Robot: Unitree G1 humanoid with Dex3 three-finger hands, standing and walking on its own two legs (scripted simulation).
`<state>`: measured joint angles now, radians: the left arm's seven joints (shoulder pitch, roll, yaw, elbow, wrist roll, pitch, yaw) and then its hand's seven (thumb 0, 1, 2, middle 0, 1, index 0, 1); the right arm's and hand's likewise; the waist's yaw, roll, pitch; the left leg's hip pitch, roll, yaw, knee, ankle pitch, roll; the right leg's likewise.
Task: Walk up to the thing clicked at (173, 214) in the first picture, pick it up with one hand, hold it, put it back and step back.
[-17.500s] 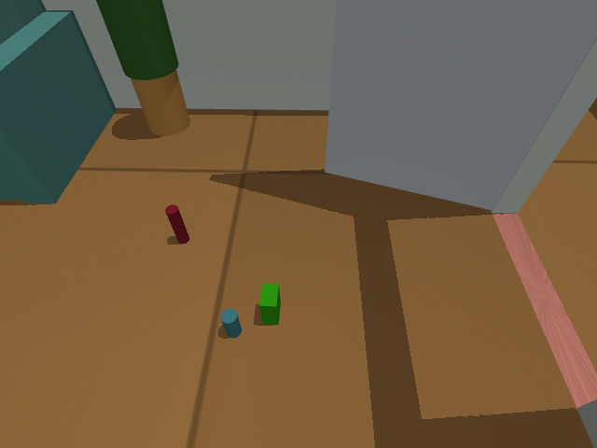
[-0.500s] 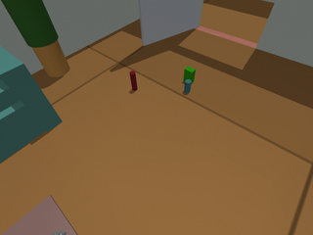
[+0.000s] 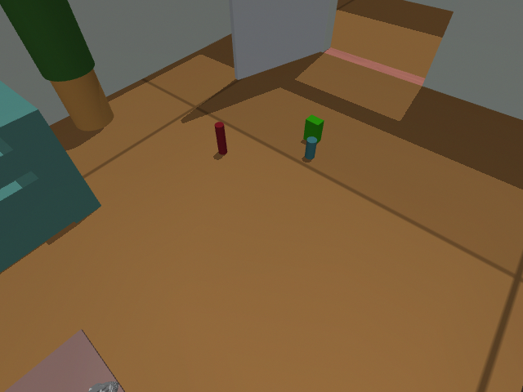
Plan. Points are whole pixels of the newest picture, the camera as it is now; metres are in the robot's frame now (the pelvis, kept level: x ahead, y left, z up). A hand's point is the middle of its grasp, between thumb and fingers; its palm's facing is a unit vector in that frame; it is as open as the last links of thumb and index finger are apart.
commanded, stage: stand
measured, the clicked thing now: (221, 138) +1.46 +0.21 -0.68
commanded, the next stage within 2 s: none
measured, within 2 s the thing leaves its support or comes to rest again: neither
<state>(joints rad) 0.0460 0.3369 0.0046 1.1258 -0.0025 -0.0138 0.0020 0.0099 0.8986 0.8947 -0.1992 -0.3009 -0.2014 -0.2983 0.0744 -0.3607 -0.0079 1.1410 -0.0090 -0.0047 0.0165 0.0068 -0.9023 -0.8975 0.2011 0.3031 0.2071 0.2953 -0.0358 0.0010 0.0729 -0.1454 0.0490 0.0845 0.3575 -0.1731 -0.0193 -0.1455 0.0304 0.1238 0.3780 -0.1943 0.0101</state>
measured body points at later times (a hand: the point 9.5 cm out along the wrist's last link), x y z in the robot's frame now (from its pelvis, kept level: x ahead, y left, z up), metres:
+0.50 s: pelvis +0.00 +0.01 +0.00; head +0.01 +0.01 +0.45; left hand +0.05 +0.31 -0.13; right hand +0.10 -0.29 -0.13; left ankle +0.01 +0.13 -0.75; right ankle +0.01 -0.13 -0.75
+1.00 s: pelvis +0.00 +0.01 +0.00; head +0.01 +0.01 +0.45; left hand +0.06 +0.31 -0.13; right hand +0.09 -0.29 -0.13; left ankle +0.01 +0.13 -0.75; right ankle +0.01 -0.13 -0.75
